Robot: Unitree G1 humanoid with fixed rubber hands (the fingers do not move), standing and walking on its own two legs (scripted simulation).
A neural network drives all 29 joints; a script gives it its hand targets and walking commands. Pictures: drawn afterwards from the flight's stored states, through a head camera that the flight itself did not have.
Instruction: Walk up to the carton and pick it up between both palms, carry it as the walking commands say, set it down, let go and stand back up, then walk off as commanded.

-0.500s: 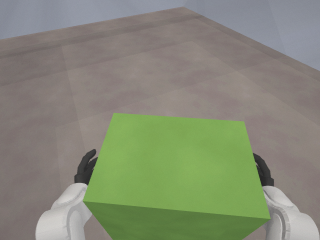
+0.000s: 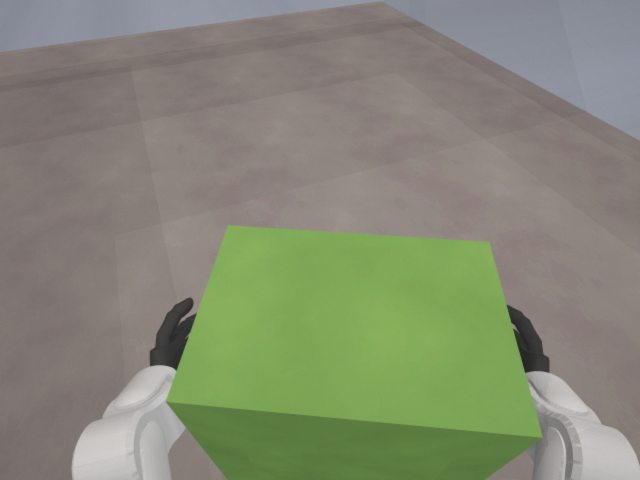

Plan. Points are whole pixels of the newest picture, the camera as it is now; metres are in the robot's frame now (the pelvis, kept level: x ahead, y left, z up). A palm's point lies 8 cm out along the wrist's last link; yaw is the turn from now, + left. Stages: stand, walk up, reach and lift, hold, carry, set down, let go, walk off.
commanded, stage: carry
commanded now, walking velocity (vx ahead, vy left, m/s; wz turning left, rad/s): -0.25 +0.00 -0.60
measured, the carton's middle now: (345, 379) +0.25 -0.01 +0.04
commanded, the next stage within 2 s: none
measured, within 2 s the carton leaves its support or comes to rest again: neither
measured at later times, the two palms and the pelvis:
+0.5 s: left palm (173, 430) +0.19 +0.16 +0.08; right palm (557, 456) +0.16 -0.20 +0.08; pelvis -0.06 +0.00 -0.01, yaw -2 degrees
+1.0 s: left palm out of the picture +0.09 +0.11 +0.06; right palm out of the picture -0.02 -0.24 +0.03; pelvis -0.20 +0.00 -0.02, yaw -15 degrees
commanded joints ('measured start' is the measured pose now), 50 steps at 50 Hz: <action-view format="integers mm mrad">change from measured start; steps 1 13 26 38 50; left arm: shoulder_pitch -463 -538 -540 -496 -458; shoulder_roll -724 -692 -751 -756 -823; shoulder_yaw -865 -895 -891 -891 -887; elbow -192 -230 -281 -217 -278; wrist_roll -209 -214 -242 -233 -265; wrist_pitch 10 30 2 -4 -38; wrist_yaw -45 -39 -64 -60 -95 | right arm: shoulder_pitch -485 -480 -503 -494 -524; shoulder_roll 682 657 776 710 793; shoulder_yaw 823 770 817 796 871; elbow -215 -149 -177 -196 -309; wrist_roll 274 252 287 269 289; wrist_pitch -19 -15 -35 -51 -85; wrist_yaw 137 136 141 147 134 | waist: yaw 31 32 37 54 33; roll -85 289 -207 163 -202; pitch -286 -178 -225 -176 -197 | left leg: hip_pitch -28 146 -26 -7 -265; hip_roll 52 260 -60 305 5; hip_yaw -18 -171 -27 -50 -107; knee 16 -277 92 -370 464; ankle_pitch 47 355 -118 72 -263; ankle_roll -26 65 -18 121 -41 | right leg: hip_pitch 224 -112 10 -145 170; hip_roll -267 -69 -217 -55 -239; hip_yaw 283 136 440 99 551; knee -169 31 -342 599 -229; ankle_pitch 760 11 461 -114 963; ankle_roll -81 28 -72 87 -67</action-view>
